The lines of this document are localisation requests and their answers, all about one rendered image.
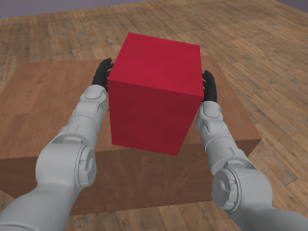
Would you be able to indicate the right robot upper arm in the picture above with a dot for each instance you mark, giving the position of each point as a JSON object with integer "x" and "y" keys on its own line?
{"x": 245, "y": 195}

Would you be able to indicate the carton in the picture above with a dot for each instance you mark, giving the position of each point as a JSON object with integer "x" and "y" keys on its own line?
{"x": 155, "y": 89}

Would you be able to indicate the robot left forearm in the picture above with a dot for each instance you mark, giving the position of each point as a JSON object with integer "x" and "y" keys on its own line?
{"x": 85, "y": 122}

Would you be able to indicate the robot left hand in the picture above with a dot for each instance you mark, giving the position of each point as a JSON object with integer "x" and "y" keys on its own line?
{"x": 102, "y": 73}

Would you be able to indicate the robot right forearm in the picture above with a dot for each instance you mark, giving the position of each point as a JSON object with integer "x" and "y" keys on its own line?
{"x": 218, "y": 142}

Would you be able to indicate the robot right hand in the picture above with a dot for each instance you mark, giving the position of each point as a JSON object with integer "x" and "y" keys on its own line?
{"x": 210, "y": 91}

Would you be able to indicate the pedestal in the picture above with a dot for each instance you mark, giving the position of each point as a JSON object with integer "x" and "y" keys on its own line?
{"x": 39, "y": 100}

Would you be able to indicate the left robot upper arm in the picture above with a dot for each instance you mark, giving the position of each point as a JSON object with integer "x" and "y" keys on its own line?
{"x": 63, "y": 170}

